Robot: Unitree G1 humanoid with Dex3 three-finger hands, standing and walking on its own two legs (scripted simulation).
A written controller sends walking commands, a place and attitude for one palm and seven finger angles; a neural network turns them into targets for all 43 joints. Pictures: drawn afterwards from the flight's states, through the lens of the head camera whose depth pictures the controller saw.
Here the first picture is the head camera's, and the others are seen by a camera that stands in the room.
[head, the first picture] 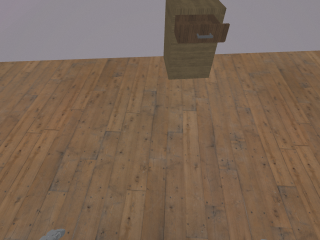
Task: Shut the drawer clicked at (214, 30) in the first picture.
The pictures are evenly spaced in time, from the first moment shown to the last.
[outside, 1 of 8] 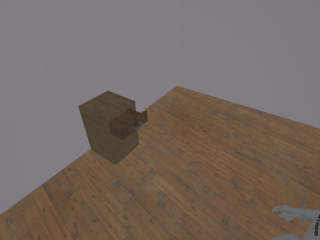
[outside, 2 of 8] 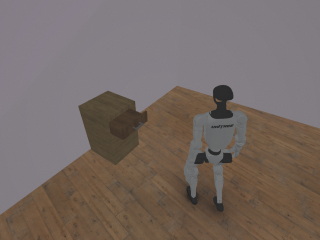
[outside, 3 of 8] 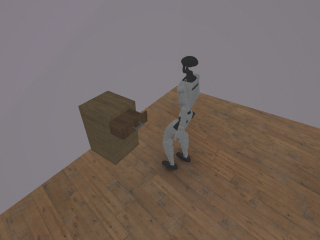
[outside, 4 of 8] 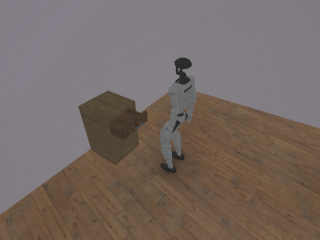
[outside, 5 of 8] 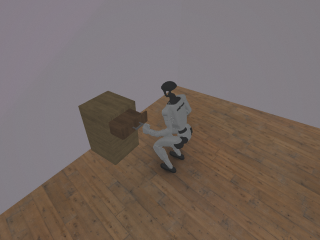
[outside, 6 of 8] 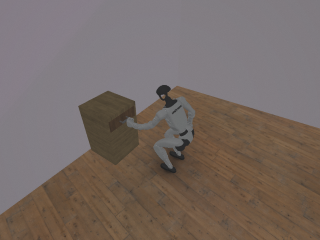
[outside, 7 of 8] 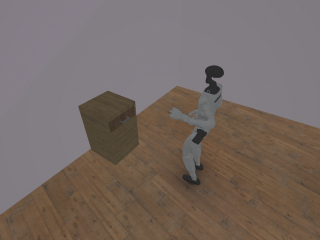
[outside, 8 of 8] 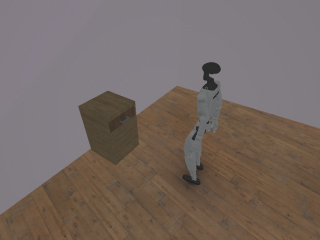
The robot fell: no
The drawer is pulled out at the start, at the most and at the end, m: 0.19 0.19 0.00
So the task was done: yes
